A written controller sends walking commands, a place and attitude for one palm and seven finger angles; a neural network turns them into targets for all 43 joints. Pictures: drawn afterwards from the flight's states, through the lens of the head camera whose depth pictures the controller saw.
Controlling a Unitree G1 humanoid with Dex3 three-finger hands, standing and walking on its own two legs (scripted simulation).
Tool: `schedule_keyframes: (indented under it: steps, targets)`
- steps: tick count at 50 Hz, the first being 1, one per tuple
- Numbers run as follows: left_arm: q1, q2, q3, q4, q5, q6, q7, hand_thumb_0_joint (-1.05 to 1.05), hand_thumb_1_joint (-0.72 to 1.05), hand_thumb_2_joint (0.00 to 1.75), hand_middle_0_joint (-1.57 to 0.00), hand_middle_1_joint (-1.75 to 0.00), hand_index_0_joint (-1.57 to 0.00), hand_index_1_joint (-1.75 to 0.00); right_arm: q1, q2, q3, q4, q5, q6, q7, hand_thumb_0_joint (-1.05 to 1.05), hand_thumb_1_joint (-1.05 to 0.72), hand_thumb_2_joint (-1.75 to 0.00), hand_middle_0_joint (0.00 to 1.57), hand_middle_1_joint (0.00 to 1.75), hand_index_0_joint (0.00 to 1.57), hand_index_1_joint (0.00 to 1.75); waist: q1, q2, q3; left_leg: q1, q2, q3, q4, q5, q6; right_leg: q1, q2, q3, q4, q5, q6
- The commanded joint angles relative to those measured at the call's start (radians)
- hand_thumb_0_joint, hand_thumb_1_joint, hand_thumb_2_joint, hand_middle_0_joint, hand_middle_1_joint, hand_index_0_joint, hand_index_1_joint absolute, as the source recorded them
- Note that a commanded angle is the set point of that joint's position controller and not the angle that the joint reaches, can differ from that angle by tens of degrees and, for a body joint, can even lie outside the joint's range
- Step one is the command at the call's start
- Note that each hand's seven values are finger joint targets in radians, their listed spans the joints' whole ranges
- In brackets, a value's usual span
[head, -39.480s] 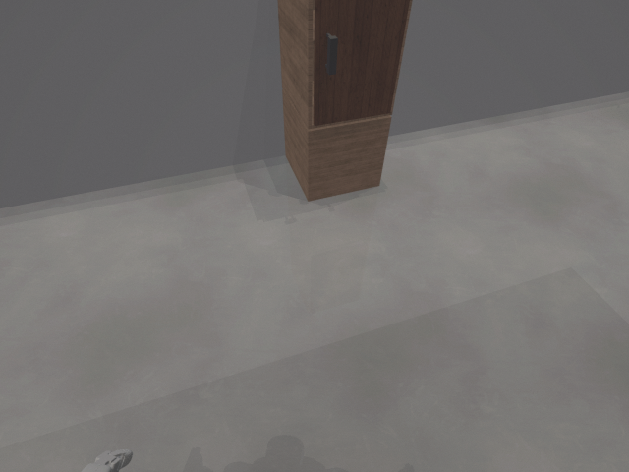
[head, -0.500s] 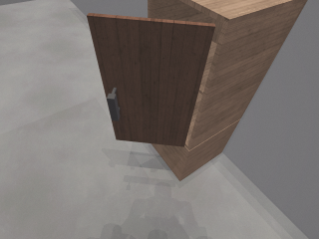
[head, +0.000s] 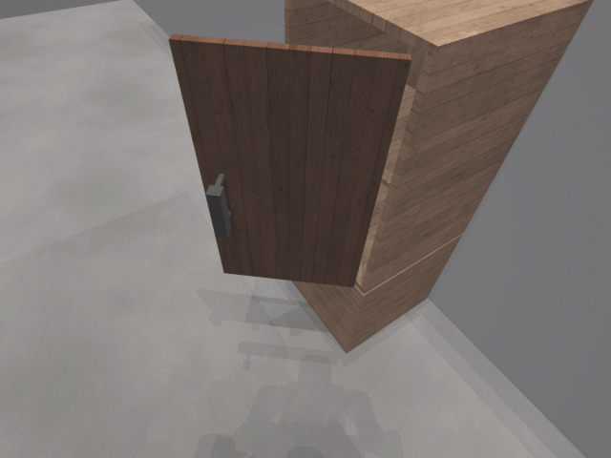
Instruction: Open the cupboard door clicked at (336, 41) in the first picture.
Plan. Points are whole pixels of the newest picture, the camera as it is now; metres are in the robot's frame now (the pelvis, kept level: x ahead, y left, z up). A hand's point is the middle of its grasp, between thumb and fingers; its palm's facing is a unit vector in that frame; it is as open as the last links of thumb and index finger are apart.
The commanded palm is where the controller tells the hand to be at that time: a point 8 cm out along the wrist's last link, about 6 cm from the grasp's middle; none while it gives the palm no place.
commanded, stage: look again from close up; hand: left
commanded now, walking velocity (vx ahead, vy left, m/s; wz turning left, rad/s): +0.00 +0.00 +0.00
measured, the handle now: (222, 205) +0.56 +0.21 -0.06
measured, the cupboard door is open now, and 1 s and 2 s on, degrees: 50 50 50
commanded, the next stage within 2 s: raise the hand with hooked fingers in 0.16 s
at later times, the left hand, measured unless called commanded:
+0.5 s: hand (161, 391) +0.20 +0.20 -0.01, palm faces +0.18 -0.98 -0.11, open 7.8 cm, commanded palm +0.10 +0.25 -0.07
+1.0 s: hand (148, 423) +0.17 +0.22 -0.07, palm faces -0.14 -0.99 -0.01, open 10.5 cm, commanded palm +0.14 +0.29 -0.05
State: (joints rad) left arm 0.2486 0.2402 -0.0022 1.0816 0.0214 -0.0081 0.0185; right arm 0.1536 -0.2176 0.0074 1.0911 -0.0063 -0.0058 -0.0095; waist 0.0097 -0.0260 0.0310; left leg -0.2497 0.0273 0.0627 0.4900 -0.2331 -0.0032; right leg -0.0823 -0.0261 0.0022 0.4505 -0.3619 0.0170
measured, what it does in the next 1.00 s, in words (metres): lowers itself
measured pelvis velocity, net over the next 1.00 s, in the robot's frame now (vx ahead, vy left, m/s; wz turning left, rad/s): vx -0.08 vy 0.00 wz -0.01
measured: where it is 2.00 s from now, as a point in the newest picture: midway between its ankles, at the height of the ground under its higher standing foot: outside the picture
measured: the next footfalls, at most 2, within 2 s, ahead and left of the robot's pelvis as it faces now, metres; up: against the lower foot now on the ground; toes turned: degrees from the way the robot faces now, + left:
none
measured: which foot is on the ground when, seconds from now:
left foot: down 0.00-1.00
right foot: down 0.00-1.00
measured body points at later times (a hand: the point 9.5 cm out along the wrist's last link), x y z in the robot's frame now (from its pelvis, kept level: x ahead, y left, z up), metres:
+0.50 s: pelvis -0.04 -0.01 -0.03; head -0.02 -0.03 +0.42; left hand +0.18 +0.25 +0.00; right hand +0.11 -0.26 -0.13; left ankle +0.02 +0.12 -0.74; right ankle -0.07 -0.12 -0.74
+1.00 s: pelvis -0.08 +0.00 -0.10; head -0.02 +0.02 +0.34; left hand +0.17 +0.27 -0.06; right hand +0.08 -0.23 -0.18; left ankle +0.02 +0.12 -0.74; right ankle -0.08 -0.12 -0.74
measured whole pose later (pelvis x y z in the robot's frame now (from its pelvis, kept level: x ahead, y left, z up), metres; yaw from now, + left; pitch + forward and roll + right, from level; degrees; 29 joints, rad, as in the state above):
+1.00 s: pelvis -0.08 +0.00 -0.10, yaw +0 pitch +13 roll -4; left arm 0.16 0.34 0.29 0.21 -0.33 -0.30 -0.50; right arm 0.24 -0.20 0.03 0.58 0.04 -0.24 -0.09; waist -0.02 0.04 -0.11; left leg -1.05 0.09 -0.03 1.22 -0.41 0.00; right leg -0.85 0.02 -0.08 1.21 -0.59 0.00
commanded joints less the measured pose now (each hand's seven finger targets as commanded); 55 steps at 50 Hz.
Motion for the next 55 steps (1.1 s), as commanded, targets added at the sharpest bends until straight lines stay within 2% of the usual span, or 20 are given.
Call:
schedule_keyframes:
  steps: [1, 12, 13, 14, 15, 16, 17, 18, 20, 22, 24, 26, 28, 32, 36, 40, 45, 48, 51, 55]
  targets:
    - [0.04, 0.142, 0.026, -0.033, -0.003, -0.013, 0.01, 0.0, 0.9, 0.9, -0.2, -0.3, -0.2, -0.3, -0.004, -0.152, -0.03, -0.041, -0.002, -0.022, -0.014, 0.0, -0.9, -0.9, 0.2, 0.3, 0.2, 0.3, 0.004, 0.007, -0.021, 0.103, 0.088, -0.089, -0.068, 0.245, 0.039, -0.107, -0.083, 0.047, -0.083, 0.276, -0.034]
    - [0.034, 0.143, 0.027, -0.025, -0.004, -0.013, 0.011, 0.0, 0.9, 0.9, -0.2, -0.3, -0.2, -0.3, 0.002, -0.156, -0.028, -0.028, -0.003, -0.023, -0.014, 0.0, -0.9, -0.9, 0.2, 0.3, 0.2, 0.3, 0.003, 0.014, -0.033, 0.111, 0.087, -0.089, -0.078, 0.263, 0.034, -0.094, -0.088, 0.043, -0.089, 0.292, -0.034]
    - [0.1, 0.064, 0.01, -0.022, 0.009, -0.031, 0.058, 0.0, 0.9, 0.9, -0.2, -0.3, -0.2, -0.3, 0.019, -0.123, -0.031, -0.092, 0.004, -0.024, -0.01, 0.0, -0.9, -0.9, 0.2, 0.3, 0.2, 0.3, -0.013, 0.089, 0.031, 0.081, 0.084, -0.044, 0.123, 0.398, 0.008, -0.164, -0.108, 0.105, -0.094, 0.545, -0.008]
    - [-0.607, 0.403, 0.293, -1.513, -0.176, -0.243, 0.051, 0.0, 0.88, 0.89, -0.2, -0.32, -0.2, -0.32, 0.1, -0.235, -0.076, -0.375, 0.042, -0.162, -0.046, 0.0, -0.9, -0.9, 0.2, 0.3, 0.2, 0.3, -0.088, 0.218, -0.465, 0.362, -0.018, -0.06, 0.0, 0.556, 0.03, -0.099, -0.023, -0.061, 0.043, 0.669, -0.046]
    - [-0.071, 0.252, 0.205, -1.215, -0.107, -0.195, 0.062, 0.0, 0.85, 0.88, -0.2, -0.33, -0.2, -0.33, 0.031, -0.152, -0.032, -0.349, 0.041, -0.271, -0.086, 0.0, -0.9, -0.9, 0.2, 0.3, 0.2, 0.3, -0.004, 0.432, -0.415, 0.547, 0.041, -0.088, -0.069, 0.705, 0.052, -0.221, 0.033, -0.091, 0.176, 0.373, -0.048]
    - [-0.061, 0.194, 0.183, -1.179, -0.136, -0.159, 0.099, 0.0, 0.83, 0.87, -0.21, -0.34, -0.21, -0.34, 0.029, -0.143, -0.051, -0.29, 0.047, -0.295, -0.091, 0.0, -0.9, -0.9, 0.2, 0.3, 0.2, 0.3, -0.025, 0.328, -0.378, 0.402, 0.028, -0.081, -0.029, 0.646, 0.021, -0.247, 0.03, -0.097, 0.18, 0.172, -0.045]
    - [0.236, -0.119, 0.023, -0.943, -0.164, -0.076, 0.077, 0.0, 0.81, 0.86, -0.21, -0.36, -0.21, -0.36, 0.069, -0.094, -0.057, -0.284, 0.06, -0.289, -0.081, 0.0, -0.9, -0.9, 0.2, 0.3, 0.2, 0.3, -0.07, 0.221, -0.226, 0.344, 0.037, -0.087, -0.039, 0.566, 0.039, -0.334, 0.034, -0.113, 0.17, 0.118, -0.026]
    - [0.0, -0.029, 0.096, -1.106, -0.183, -0.113, 0.053, 0.0, 0.78, 0.85, -0.21, -0.37, -0.21, -0.37, 0.055, -0.14, -0.08, -0.367, 0.045, -0.284, -0.07, 0.0, -0.9, -0.9, 0.2, 0.3, 0.2, 0.3, -0.057, 0.112, -0.132, 0.186, 0.028, -0.098, 0.004, 0.428, 0.025, -0.331, 0.022, -0.108, 0.124, 0.153, -0.023]
    - [0.063, 0.034, 0.199, -0.883, -0.187, -0.213, -0.016, 0.0, 0.74, 0.83, -0.21, -0.4, -0.21, -0.4, 0.033, -0.158, -0.099, -0.401, 0.023, -0.276, -0.078, 0.0, -0.9, -0.9, 0.2, 0.3, 0.2, 0.3, -0.062, -0.158, 0.001, -0.092, -0.017, -0.074, 0.109, 0.109, 0.019, -0.442, 0.027, -0.123, 0.076, 0.124, -0.013]
    - [0.207, 0.021, 0.25, -0.69, -0.207, -0.344, -0.119, 0.0, 0.69, 0.81, -0.22, -0.43, -0.22, -0.43, 0.002, -0.147, -0.097, -0.453, 0.024, -0.272, -0.062, 0.0, -0.9, -0.9, 0.2, 0.3, 0.2, 0.3, -0.011, -0.261, 0.033, -0.269, -0.032, -0.071, 0.211, 0.051, 0.013, -0.539, 0.027, -0.109, 0.179, 0.112, -0.016]
    - [0.297, 0.036, 0.306, -0.673, -0.244, -0.485, -0.257, 0.0, 0.64, 0.79, -0.22, -0.47, -0.22, -0.47, -0.032, -0.15, -0.116, -0.495, 0.013, -0.274, -0.042, 0.0, -0.9, -0.9, 0.2, 0.3, 0.2, 0.3, 0.052, -0.272, -0.138, -0.364, -0.035, -0.049, 0.334, 0.11, 0.004, -0.555, 0.034, -0.099, 0.35, 0.236, -0.022]
    - [0.276, 0.085, 0.343, -0.646, -0.281, -0.59, -0.394, 0.0, 0.6, 0.77, -0.22, -0.5, -0.22, -0.5, -0.053, -0.151, -0.12, -0.552, 0.023, -0.285, -0.017, 0.0, -0.9, -0.9, 0.2, 0.3, 0.2, 0.3, 0.078, -0.159, -0.227, -0.453, -0.045, -0.043, 0.426, 0.081, -0.006, -0.572, 0.008, -0.035, 0.442, 0.274, -0.025]
    - [0.143, 0.189, 0.419, -0.738, -0.335, -0.667, -0.519, 0.0, 0.55, 0.75, -0.22, -0.53, -0.22, -0.53, -0.061, -0.161, -0.12, -0.602, 0.032, -0.303, -0.011, 0.0, -0.9, -0.9, 0.2, 0.3, 0.2, 0.3, 0.055, -0.026, -0.329, -0.504, -0.046, -0.035, 0.513, 0.026, -0.005, -0.6, -0.008, 0.035, 0.475, 0.192, -0.021]
    - [-0.062, 0.282, 0.481, -1.009, -0.431, -0.675, -0.575, 0.0, 0.46, 0.71, -0.23, -0.58, -0.23, -0.58, -0.032, -0.148, -0.106, -0.68, 0.031, -0.306, -0.042, 0.0, -0.9, -0.9, 0.2, 0.3, 0.2, 0.3, 0.039, 0.107, -0.457, -0.536, -0.024, -0.034, 0.607, -0.077, 0.02, -0.656, 0.002, 0.125, 0.472, -0.069, -0.01]
    - [-0.314, 0.242, 0.384, -1.17, -0.456, -0.684, -0.55, 0.0, 0.36, 0.67, -0.24, -0.64, -0.24, -0.64, 0.007, -0.152, -0.078, -0.652, 0.031, -0.321, -0.092, 0.0, -0.9, -0.9, 0.2, 0.3, 0.2, 0.3, -0.059, 0.084, -0.363, -0.572, 0.007, -0.064, 0.675, -0.184, 0.041, -0.819, 0.031, 0.132, 0.452, -0.297, -0.017]
    - [-0.252, 0.216, 0.294, -1.091, -0.41, -0.576, -0.554, 0.0, 0.27, 0.63, -0.25, -0.7, -0.25, -0.7, 0.033, -0.182, -0.069, -0.625, 0.042, -0.339, -0.124, 0.0, -0.9, -0.9, 0.2, 0.3, 0.2, 0.3, -0.075, 0.093, -0.284, -0.58, 0.013, -0.093, 0.635, -0.24, 0.046, -0.878, 0.052, 0.088, 0.453, -0.328, -0.026]
    - [-0.165, 0.299, 0.373, -1.03, -0.378, -0.364, -0.544, 0.0, 0.15, 0.58, -0.25, -0.78, -0.25, -0.78, 0.037, -0.185, -0.061, -0.66, 0.05, -0.316, -0.124, 0.0, -0.9, -0.9, 0.2, 0.3, 0.2, 0.3, -0.009, 0.112, -0.34, -0.531, 0.008, -0.104, 0.557, -0.214, 0.042, -0.819, 0.05, 0.036, 0.452, -0.276, -0.03]
    - [-0.065, 0.306, 0.467, -1.098, -0.407, -0.325, -0.484, 0.0, 0.08, 0.55, -0.26, -0.82, -0.26, -0.82, 0.023, -0.159, -0.067, -0.689, 0.043, -0.294, -0.1, 0.0, -0.9, -0.9, 0.2, 0.3, 0.2, 0.3, 0.05, 0.129, -0.436, -0.44, 0.006, -0.109, 0.51, -0.106, 0.033, -0.75, 0.06, -0.026, 0.489, -0.139, -0.036]
    - [-0.015, 0.274, 0.501, -1.106, -0.414, -0.355, -0.408, 0.0, 0.01, 0.52, -0.26, -0.87, -0.26, -0.87, 0.016, -0.137, -0.073, -0.687, 0.035, -0.277, -0.082, 0.0, -0.9, -0.9, 0.2, 0.3, 0.2, 0.3, 0.061, 0.084, -0.426, -0.435, 0.008, -0.116, 0.493, -0.067, 0.026, -0.753, 0.074, -0.069, 0.521, -0.085, -0.038]
    - [-0.057, 0.203, 0.407, -1.077, -0.367, -0.423, -0.384, 0.0, -0.08, 0.48, -0.27, -0.93, -0.27, -0.93, 0.045, -0.157, -0.077, -0.668, 0.029, -0.264, -0.059, 0.0, -0.9, -0.9, 0.2, 0.3, 0.2, 0.3, -0.003, 0.108, -0.358, -0.449, 0.014, -0.138, 0.483, -0.169, 0.018, -0.875, 0.074, -0.094, 0.554, -0.131, -0.032]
